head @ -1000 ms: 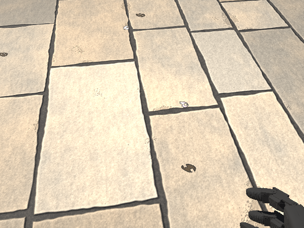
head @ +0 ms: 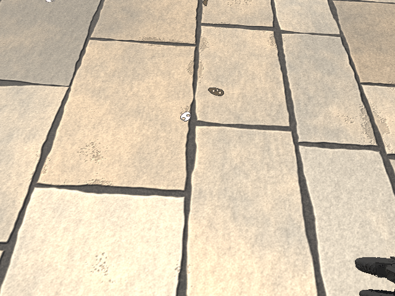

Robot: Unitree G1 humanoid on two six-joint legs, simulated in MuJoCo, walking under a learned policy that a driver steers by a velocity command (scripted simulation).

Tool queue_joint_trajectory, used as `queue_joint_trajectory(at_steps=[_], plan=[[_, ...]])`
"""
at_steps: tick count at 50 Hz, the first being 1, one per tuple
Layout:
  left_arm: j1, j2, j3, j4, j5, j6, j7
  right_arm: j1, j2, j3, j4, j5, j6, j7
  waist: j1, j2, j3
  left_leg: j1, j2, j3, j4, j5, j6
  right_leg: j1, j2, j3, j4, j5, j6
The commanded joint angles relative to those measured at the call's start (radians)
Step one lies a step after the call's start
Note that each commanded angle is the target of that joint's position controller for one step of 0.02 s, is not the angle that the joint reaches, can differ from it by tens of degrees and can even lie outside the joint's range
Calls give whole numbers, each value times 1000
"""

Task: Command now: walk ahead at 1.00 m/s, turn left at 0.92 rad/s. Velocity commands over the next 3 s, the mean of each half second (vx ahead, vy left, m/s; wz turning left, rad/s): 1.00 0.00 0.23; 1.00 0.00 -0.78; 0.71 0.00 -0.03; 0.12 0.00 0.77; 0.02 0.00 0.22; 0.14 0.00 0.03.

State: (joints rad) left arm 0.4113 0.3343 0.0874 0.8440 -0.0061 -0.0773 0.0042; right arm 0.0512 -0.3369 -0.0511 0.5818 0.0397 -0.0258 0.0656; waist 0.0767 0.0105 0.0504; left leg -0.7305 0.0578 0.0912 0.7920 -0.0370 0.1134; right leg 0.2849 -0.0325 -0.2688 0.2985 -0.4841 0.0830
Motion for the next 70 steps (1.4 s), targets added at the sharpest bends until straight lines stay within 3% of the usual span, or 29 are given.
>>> queue_joint_trajectory(at_steps=[1, 2, 3, 4, 5, 6, 9, 13, 21, 24, 26, 27, 28, 30, 32, 35, 39, 45, 48, 49, 50, 51, 53, 57, 61, 65, 68, 69, 70], plan=[[-221, 230, 41, -147, -9, -8, 3, 547, -219, -105, 86, 7, 26, -14, -393, -92, -215, 890, -124, 25, -44, -41, 101, -471, -184, 60, 654, 1441, -125], [-175, 37, -16, -139, 15, -28, -5, 557, -235, -95, 133, 14, 35, -30, -306, 198, -135, 1032, -15, -209, -58, -48, 143, -788, -9, 102, 1113, 132, -80], [-10, -37, -57, -224, -3, -72, -16, 430, -283, -77, 48, -18, 1, -25, -113, 430, -383, 1233, 182, -832, -323, -387, 357, -1070, 106, 326, 1370, -141, -85], [-128, 116, -34, -223, -33, -99, -20, 432, -182, -70, 26, -23, -15, -23, -213, 191, -383, 1175, 225, -962, -529, -662, 300, -1111, 40, 414, 1284, 24, -123], [-216, 123, -31, -237, -60, -103, -14, 423, -169, -65, 48, -30, -36, -23, -196, 66, -204, 997, 215, -917, -584, -664, 254, -1120, 12, 388, 1196, 93, -138], [-244, 97, -39, -231, -39, -96, 0, 343, -151, -56, 46, -35, -55, -19, -137, -94, -116, 813, 193, -833, -577, -555, 215, -1053, -38, 390, 1109, 150, -135], [-162, 76, -36, -186, -9, -45, -1, 226, -69, -25, 39, -55, -75, -26, -35, -27, -33, 511, 92, -570, -575, -354, 193, -902, -116, 396, 963, 211, -111], [-347, 15, -60, -249, 16, -31, -3, 306, -43, -12, 90, -37, -84, -56, -99, -20, 81, 425, 24, -350, -636, -89, 167, -979, -128, 326, 663, 439, -52], [-548, 9, -54, -289, -40, -57, -79, 433, -69, -8, 206, -46, -78, -70, -181, 27, 87, 798, 79, -83, -673, 317, 3, -934, 26, 208, 187, 765, -145], [-400, 75, -19, -282, -49, -43, -85, 388, -137, -24, 203, -95, -52, -92, -58, 147, -76, 980, 118, -37, -412, 1073, -54, -788, 136, 122, 270, 584, -190], [78, 149, 19, -162, -51, -5, -60, 215, -173, -35, 155, -115, -30, -103, 194, 140, -241, 786, 112, -10, 128, 1232, -73, -325, 92, 212, 295, 541, -247], [198, 181, 19, -111, -37, 9, -52, 263, -47, -6, 129, -127, -43, -93, 144, -185, -310, 345, -36, -54, 600, 176, -109, 66, 4, 400, 437, 349, -331], [142, 197, 22, -130, -11, -10, -56, 402, 41, 38, 83, -38, -88, -61, 14, -402, -443, -43, -171, -216, 841, -519, -150, 296, -239, 1091, 155, -176, -544], [58, 88, 5, -160, 15, -16, -38, 152, -88, 20, 26, -4, -142, -41, 46, -46, -206, -77, -82, -266, 664, -303, -37, 22, -199, 1099, -77, -210, -412], [-51, 83, 1, -180, 16, -34, -49, 126, -53, 26, 24, -47, -150, -51, -63, 103, -81, 38, -36, -272, 506, -264, -40, -281, -113, 957, -93, 34, -412], [-102, 53, -9, -187, -15, -28, -40, 156, -53, 18, 29, -61, -123, -65, -132, 32, 12, 94, 11, -240, 343, -260, -102, -498, -20, 776, -118, 240, -415], [-37, 62, -5, -155, -28, -19, -7, -96, 18, 39, -74, -80, -124, -68, -38, -24, 91, 253, -39, -147, -59, 63, -164, -754, 83, 631, -128, 392, -350], [50, 52, 5, -92, -49, 2, 7, -194, -53, -10, -131, -12, -136, -70, 1, -99, 15, 419, -93, -208, -363, 160, -167, -508, 42, 742, 10, 422, -257], [-55, 76, 8, -137, 5, 28, 1, 256, -139, -62, -64, 6, -134, -89, -255, -147, -317, 915, 17, -243, -230, -47, -84, -512, 47, 684, 544, 760, -185], [113, -79, -33, -157, 3, 21, -6, 411, -207, -70, -23, -34, -125, -86, -181, 204, -526, 1330, 292, -674, -251, -333, 80, -843, 163, 564, 935, 148, -145], [157, -59, -65, -177, -54, 15, -5, 440, -196, -72, 22, -26, -122, -58, -170, 479, -601, 1388, 402, -1078, -424, -760, 148, -1042, 102, 492, 1142, -44, -137], [46, 13, -51, -160, -61, 20, 5, 388, -86, -56, 3, -28, -110, -64, -217, 327, -401, 1248, 323, -960, -476, -800, 98, -1128, 40, 451, 1167, 52, -141], [-175, 38, -45, -205, -9, 6, -3, 333, -57, -44, 49, -55, -90, -63, -214, 15, -127, 926, 218, -646, -501, -421, 54, -1110, -4, 386, 1088, 134, -147], [-192, -43, -59, -231, -39, 18, -23, 269, 31, -12, 115, -38, -98, -41, -88, 59, -10, 658, 173, -454, -591, -254, 86, -1034, -73, 411, 931, 114, -160], [-328, -37, -81, -287, 13, -5, -43, 235, -59, -28, 141, -19, -102, -51, -53, 7, 106, 496, 140, -300, -661, 79, 87, -998, -95, 355, 595, 367, -132], [-429, 12, -61, -310, 18, -50, -70, 368, -149, -49, 193, -5, -94, -64, -95, 34, 46, 487, 111, -243, -652, 242, 31, -639, 32, 304, 282, 663, -108], [-237, 90, -15, -258, 37, -46, -45, 371, -165, -49, 195, -7, -65, -70, 42, 87, -103, 573, 63, -219, -318, 467, -70, -372, 62, 292, 201, 704, -141], [-106, 137, 0, -239, 55, -38, -27, 352, -139, -40, 161, -20, -61, -74, 107, 69, -206, 416, 2, -210, -69, 279, -124, -134, -62, 367, 267, 918, -165], [-54, 206, 1, -244, 84, -20, -15, 533, 37, 6, 158, -43, -54, -74, 13, -257, -422, 169, -115, -151, 407, -592, -192, 152, -424, 679, 370, 1392, -309]])
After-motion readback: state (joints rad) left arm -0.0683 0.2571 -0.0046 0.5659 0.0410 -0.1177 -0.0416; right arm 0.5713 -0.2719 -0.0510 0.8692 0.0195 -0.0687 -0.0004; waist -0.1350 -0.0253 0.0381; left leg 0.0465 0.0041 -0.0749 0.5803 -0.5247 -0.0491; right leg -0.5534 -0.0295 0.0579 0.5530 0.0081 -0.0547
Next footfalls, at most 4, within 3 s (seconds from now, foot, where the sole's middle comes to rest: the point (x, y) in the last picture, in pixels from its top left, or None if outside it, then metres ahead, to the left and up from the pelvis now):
0.02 left None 0.24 0.07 -0.74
0.52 right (215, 217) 0.74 -0.01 -0.74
0.96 left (190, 125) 1.18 0.12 -0.74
1.38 right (282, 96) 1.41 -0.29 -0.74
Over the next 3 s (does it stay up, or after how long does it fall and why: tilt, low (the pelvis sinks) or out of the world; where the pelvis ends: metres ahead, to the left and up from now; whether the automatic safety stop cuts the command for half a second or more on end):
stays up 1.51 -0.15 0.04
